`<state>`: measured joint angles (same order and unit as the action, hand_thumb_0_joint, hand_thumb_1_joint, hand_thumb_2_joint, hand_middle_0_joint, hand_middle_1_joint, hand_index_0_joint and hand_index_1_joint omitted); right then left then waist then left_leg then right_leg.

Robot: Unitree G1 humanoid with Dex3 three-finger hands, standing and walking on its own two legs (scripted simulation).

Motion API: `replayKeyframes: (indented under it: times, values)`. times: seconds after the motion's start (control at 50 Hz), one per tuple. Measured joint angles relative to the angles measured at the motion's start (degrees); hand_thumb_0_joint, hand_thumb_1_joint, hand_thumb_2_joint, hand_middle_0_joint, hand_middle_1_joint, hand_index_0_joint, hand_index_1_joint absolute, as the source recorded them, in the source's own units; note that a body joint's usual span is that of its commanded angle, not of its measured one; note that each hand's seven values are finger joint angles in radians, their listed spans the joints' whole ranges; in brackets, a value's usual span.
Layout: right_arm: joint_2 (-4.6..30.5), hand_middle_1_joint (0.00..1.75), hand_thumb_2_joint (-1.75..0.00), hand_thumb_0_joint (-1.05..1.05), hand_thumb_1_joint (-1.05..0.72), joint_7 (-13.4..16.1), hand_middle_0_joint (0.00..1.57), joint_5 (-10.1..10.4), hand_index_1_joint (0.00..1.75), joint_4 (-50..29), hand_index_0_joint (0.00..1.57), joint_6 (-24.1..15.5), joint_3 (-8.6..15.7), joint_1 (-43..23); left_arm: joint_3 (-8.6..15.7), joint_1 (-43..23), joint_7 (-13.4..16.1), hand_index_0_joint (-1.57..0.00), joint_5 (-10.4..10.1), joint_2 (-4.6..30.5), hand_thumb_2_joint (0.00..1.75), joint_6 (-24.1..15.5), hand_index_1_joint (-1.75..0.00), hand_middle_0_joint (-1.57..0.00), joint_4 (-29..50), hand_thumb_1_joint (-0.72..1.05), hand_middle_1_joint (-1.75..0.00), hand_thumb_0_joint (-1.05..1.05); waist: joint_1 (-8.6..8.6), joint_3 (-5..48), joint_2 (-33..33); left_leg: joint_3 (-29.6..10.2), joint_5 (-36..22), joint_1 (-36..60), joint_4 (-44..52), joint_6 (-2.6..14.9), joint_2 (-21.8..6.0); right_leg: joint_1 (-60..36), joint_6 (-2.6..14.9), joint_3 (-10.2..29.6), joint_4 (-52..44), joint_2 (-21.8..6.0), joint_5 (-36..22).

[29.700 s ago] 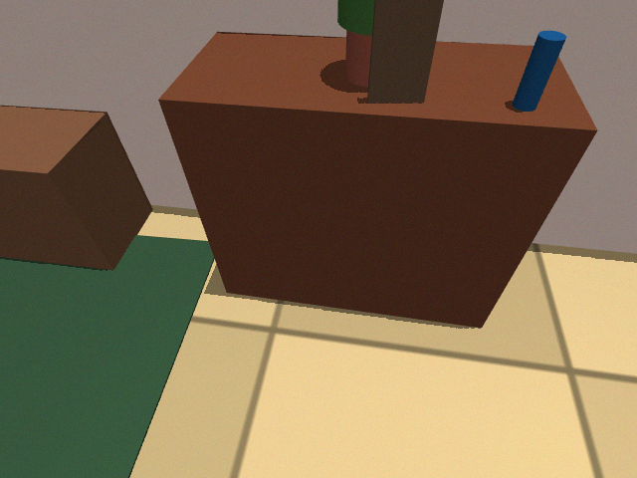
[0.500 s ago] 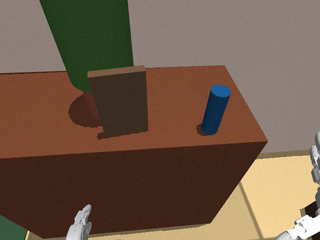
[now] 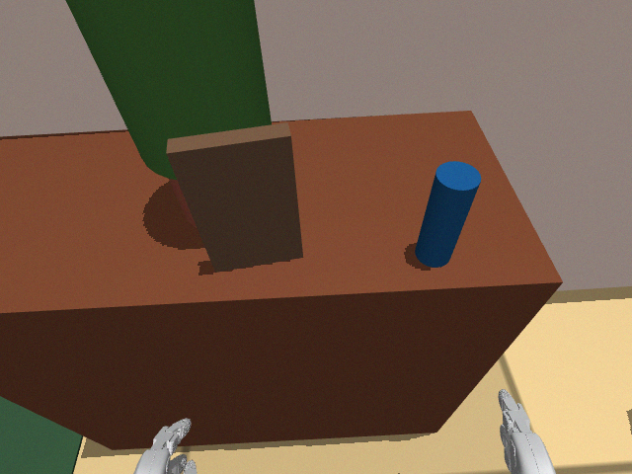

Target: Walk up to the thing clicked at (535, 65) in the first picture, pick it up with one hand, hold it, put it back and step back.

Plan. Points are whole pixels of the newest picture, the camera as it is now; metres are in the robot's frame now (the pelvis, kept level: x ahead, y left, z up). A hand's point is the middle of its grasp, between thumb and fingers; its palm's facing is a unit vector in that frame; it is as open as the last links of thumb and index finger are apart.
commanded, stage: home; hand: right
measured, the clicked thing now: (444, 218) +0.41 -0.15 +0.10
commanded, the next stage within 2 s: none
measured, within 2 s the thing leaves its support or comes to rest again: neither
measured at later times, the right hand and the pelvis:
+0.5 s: hand (490, 468) +0.17 -0.20 -0.13, palm faces -0.06 +0.95 -0.30, open 17.6 cm; pelvis +0.02 +0.00 +0.00, yaw +1 degrees
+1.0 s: hand out of the picture +0.05 -0.26 -0.15, palm faces -0.10 +0.93 -0.36, open 17.6 cm; pelvis -0.01 +0.00 +0.01, yaw +2 degrees
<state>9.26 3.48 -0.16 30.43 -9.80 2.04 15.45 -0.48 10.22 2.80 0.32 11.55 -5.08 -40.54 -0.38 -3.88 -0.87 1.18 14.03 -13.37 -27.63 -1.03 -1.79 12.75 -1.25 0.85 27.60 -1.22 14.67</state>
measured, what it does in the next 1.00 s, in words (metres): stands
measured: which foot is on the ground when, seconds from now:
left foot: down 0.00-1.00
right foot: down 0.00-1.00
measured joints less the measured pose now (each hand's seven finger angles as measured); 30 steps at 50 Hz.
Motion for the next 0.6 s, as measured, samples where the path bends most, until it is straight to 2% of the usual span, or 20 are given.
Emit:
replayKeyframes:
  times: [0.14, 0.38, 0.42, 0.46, 0.6]
  values:
    - [0.20, 0.04, -0.03, -0.02, 0.58, 1.44, 0.05, 0.33, 0.04, 3.06, 0.05, 1.32, -0.22, -3.13, 0.46, 2.00, -0.03, -0.20, -0.17, 0.62, 0.90, 1.84, -0.29, -0.20, -0.40, 0.89, -0.29, 0.01, 0.36, 0.75, 0.68, -0.60, 0.52, -0.50, -0.26, -0.08, 0.22, 0.30, 0.03, -0.62, 0.42, -0.23, 0.85]
    - [-0.30, 0.05, -0.04, -0.01, 0.56, 1.85, 0.05, 0.68, 0.04, 3.14, 0.05, 3.14, -0.80, -3.26, 0.66, 1.62, -0.19, -0.20, -0.92, 0.35, 0.90, 4.44, -0.29, -0.20, 0.83, 0.90, -0.30, 0.01, 0.36, 1.81, 0.97, -1.16, 1.02, 0.25, 0.27, -0.12, 0.38, -0.93, 0.05, -1.25, -0.61, -0.39, 1.29]
    - [1.34, 0.05, -0.04, -0.01, 0.56, 0.58, 0.05, -1.08, 0.04, 5.28, 0.05, 3.27, -1.86, -3.81, 0.34, 0.81, -1.06, -0.20, 0.52, 1.10, 0.90, 4.33, -0.29, -0.20, -0.06, 0.90, -0.30, 0.01, 0.41, 2.11, 0.92, -1.11, 1.38, -0.25, -0.57, 0.00, 0.37, -0.45, 0.01, -1.18, 0.16, -0.38, 1.63]
    - [3.84, 0.05, -0.03, -0.01, 0.56, -1.09, 0.05, -1.83, 0.04, 8.65, 0.05, 4.30, -2.70, -4.32, 0.19, -0.08, -1.97, -0.20, 1.15, 2.45, 0.90, 4.35, -0.29, -0.20, -1.48, 0.90, -0.30, 0.01, 0.71, 2.48, 1.00, -1.18, 1.96, -0.52, -1.75, 0.10, 0.40, -0.24, -0.02, -1.23, 1.29, -0.42, 2.23]
    - [10.22, 0.04, -0.03, -0.01, 0.57, -2.98, 0.05, -1.58, 0.04, 19.76, 0.05, 7.19, -2.35, -4.25, 0.97, -0.48, -3.06, -0.20, 1.21, 7.73, 0.90, 4.86, -0.30, -0.20, -7.64, 0.90, -0.30, 0.01, 0.76, 3.59, 1.15, -1.75, 2.08, 1.04, -2.00, 0.03, 0.47, -2.22, 0.00, -1.81, 1.14, -0.48, 2.32]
